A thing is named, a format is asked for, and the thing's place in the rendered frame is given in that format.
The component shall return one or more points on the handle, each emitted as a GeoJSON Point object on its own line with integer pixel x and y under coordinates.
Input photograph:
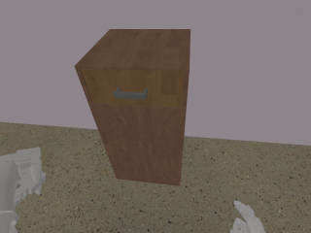
{"type": "Point", "coordinates": [130, 95]}

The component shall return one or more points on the cabinet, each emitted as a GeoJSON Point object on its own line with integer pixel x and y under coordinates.
{"type": "Point", "coordinates": [143, 143]}

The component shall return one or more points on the robot left hand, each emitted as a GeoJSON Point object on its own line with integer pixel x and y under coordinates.
{"type": "Point", "coordinates": [25, 164]}

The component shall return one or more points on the drawer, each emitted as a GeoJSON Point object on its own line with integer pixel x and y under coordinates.
{"type": "Point", "coordinates": [164, 87]}

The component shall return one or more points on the left robot forearm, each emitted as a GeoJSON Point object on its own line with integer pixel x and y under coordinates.
{"type": "Point", "coordinates": [8, 221]}

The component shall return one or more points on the robot right hand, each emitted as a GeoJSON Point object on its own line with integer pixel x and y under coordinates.
{"type": "Point", "coordinates": [252, 224]}

